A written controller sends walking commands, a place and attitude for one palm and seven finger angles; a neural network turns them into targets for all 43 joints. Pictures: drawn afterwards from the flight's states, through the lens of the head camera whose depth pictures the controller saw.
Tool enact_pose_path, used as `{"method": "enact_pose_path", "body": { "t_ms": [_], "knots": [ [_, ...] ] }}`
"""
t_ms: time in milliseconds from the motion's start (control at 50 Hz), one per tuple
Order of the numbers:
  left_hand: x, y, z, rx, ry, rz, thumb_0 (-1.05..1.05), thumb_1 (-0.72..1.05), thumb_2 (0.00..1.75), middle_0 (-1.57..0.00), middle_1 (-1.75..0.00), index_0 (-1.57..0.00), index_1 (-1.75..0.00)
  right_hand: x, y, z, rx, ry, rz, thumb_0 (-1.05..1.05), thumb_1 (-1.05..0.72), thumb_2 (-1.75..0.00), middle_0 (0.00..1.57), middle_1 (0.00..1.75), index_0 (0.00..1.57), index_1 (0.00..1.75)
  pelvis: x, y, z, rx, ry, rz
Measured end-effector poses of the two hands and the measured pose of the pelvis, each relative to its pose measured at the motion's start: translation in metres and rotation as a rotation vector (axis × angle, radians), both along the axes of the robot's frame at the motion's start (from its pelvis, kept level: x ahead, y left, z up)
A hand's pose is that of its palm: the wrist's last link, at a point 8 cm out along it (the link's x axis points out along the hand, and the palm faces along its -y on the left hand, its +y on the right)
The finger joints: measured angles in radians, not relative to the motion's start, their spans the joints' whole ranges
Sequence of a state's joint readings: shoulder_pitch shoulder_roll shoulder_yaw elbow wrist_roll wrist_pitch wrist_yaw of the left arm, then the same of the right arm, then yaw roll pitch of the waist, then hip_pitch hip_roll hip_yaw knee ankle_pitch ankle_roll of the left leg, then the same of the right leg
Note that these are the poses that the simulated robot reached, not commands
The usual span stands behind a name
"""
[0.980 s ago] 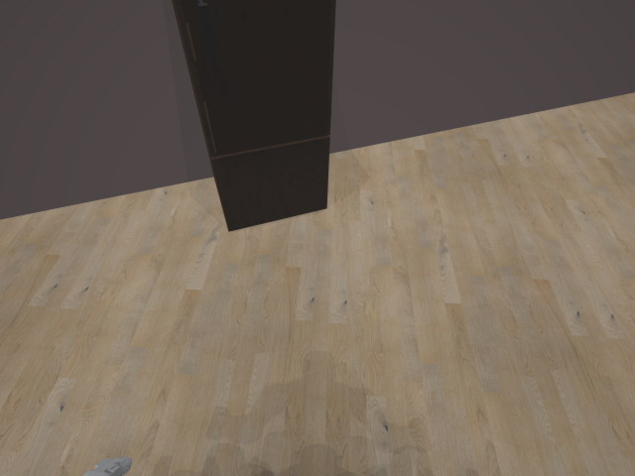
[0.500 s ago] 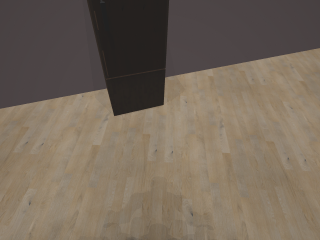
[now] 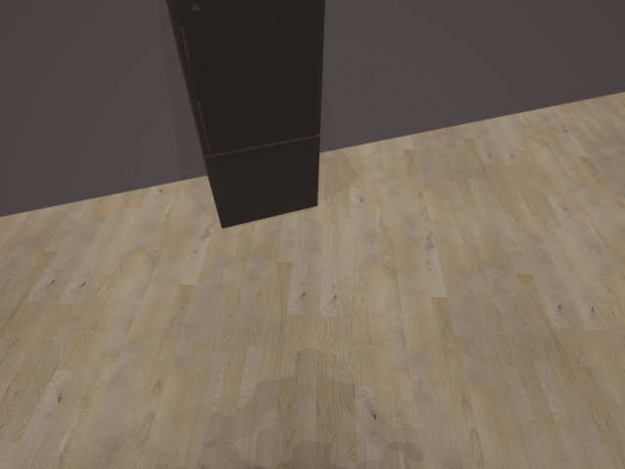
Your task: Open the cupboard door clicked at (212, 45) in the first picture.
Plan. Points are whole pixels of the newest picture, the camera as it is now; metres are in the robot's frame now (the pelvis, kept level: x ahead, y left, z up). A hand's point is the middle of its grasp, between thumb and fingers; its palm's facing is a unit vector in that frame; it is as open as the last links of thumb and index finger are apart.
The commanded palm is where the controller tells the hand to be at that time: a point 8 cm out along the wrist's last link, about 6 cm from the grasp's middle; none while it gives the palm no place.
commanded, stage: look at it before walking up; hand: left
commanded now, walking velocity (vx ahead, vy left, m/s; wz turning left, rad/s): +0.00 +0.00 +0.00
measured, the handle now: (200, 33) +1.18 +0.39 +0.06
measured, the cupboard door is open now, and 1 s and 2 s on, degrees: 0 0 0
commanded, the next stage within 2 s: walk to a spot facing it in 0.46 s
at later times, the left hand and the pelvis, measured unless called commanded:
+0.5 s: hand out of the picture +0.07 +0.24 -0.16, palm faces -0.03 -0.94 -0.33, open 7.4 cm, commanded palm none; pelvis +0.01 +0.00 +0.00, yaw +0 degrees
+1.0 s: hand out of the picture +0.10 +0.16 -0.19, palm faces -0.09 -0.97 -0.21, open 7.4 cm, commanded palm none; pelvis +0.09 -0.04 -0.03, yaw -8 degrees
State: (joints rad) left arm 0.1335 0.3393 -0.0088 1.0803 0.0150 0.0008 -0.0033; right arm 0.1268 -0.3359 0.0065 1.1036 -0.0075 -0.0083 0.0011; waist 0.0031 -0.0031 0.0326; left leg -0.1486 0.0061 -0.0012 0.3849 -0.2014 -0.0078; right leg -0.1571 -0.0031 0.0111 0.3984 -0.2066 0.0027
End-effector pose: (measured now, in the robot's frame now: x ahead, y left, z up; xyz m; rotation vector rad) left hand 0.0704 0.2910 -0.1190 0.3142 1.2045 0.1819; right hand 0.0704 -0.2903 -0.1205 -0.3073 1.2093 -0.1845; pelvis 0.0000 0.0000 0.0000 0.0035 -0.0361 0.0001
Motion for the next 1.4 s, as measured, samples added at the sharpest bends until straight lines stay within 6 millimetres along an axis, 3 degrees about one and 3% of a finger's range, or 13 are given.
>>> {"method": "enact_pose_path", "body": {
  "t_ms": [660, 860, 960, 1000, 1040, 1080, 1240, 1320, 1400],
  "knots": [
    [-0.001, -0.006, -0.004, -0.006, 0.025, 0.014, 0.01, 0.90, 0.90, -0.20, -0.30, -0.21, -0.30, 0.013, 0.002, -0.001, 0.003, -0.005, 0.003, 0.00, -0.91, -0.90, 0.20, 0.29, 0.20, 0.30, 0.010, -0.002, 0.000, -0.002, 0.008, -0.013],
    [-0.014, -0.044, -0.034, -0.104, 0.187, 0.003, 0.01, 0.91, 0.90, -0.20, -0.30, -0.20, -0.30, -0.022, 0.028, -0.031, 0.097, 0.078, -0.135, 0.00, -0.91, -0.90, 0.20, 0.29, 0.21, 0.30, 0.052, -0.008, -0.016, 0.015, 0.025, -0.105],
    [0.019, -0.075, -0.038, -0.114, 0.204, -0.036, 0.01, 0.91, 0.90, -0.20, -0.30, -0.20, -0.30, -0.048, 0.025, -0.049, 0.142, 0.174, -0.233, 0.00, -0.91, -0.90, 0.20, 0.29, 0.21, 0.30, 0.080, -0.028, -0.025, 0.006, 0.018, -0.139],
    [0.034, -0.085, -0.038, -0.114, 0.157, -0.022, 0.01, 0.91, 0.90, -0.20, -0.30, -0.20, -0.30, -0.050, 0.023, -0.051, 0.155, 0.238, -0.238, 0.00, -0.91, -0.90, 0.20, 0.29, 0.20, 0.30, 0.092, -0.035, -0.025, 0.001, 0.019, -0.132],
    [0.042, -0.093, -0.034, -0.116, 0.138, -0.003, 0.01, 0.91, 0.90, -0.20, -0.30, -0.21, -0.30, -0.037, 0.020, -0.046, 0.160, 0.257, -0.239, 0.00, -0.91, -0.90, 0.20, 0.29, 0.20, 0.30, 0.106, -0.041, -0.020, 0.004, 0.018, -0.142],
    [0.045, -0.101, -0.029, -0.119, 0.162, -0.001, 0.00, 0.91, 0.90, -0.20, -0.30, -0.20, -0.30, -0.013, 0.015, -0.040, 0.158, 0.228, -0.241, 0.01, -0.91, -0.90, 0.20, 0.29, 0.20, 0.30, 0.120, -0.044, -0.014, 0.009, 0.020, -0.160],
    [0.061, -0.117, -0.021, -0.147, 0.336, -0.024, 0.00, 0.90, 0.90, -0.20, -0.30, -0.21, -0.30, 0.131, 0.008, -0.025, 0.166, -0.034, -0.245, 0.00, -0.91, -0.90, 0.20, 0.29, 0.20, 0.30, 0.182, -0.041, -0.006, 0.001, 0.033, -0.218],
    [0.088, -0.111, -0.030, -0.157, 0.376, -0.002, 0.01, 0.90, 0.90, -0.20, -0.30, -0.21, -0.30, 0.207, 0.016, -0.023, 0.168, -0.109, -0.204, 0.00, -0.91, -0.90, 0.20, 0.29, 0.20, 0.30, 0.223, -0.035, -0.014, -0.019, 0.036, -0.224],
    [0.133, -0.096, -0.052, -0.164, 0.409, -0.005, 0.01, 0.90, 0.90, -0.20, -0.30, -0.21, -0.30, 0.273, 0.027, -0.030, 0.139, -0.179, -0.185, 0.00, -0.91, -0.90, 0.20, 0.29, 0.20, 0.30, 0.274, -0.024, -0.032, -0.032, 0.034, -0.244]
  ]
}}
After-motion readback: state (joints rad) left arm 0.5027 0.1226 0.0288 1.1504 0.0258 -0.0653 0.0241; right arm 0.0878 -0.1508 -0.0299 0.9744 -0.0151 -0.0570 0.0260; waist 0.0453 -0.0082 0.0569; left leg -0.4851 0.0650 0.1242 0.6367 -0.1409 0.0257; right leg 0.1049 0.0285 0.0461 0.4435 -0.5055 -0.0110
